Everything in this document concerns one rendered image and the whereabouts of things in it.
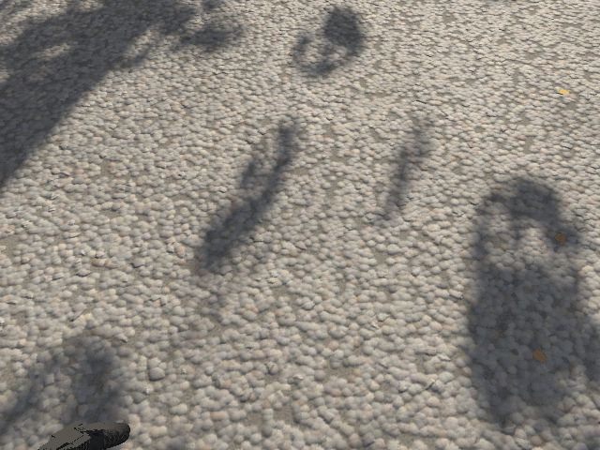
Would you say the left robot hand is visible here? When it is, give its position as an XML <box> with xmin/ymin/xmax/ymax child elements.
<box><xmin>38</xmin><ymin>421</ymin><xmax>130</xmax><ymax>450</ymax></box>

